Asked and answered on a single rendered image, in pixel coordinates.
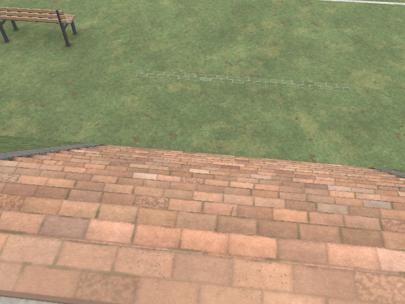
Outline stairs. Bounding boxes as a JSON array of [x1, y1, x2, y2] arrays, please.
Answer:
[[0, 144, 405, 276]]

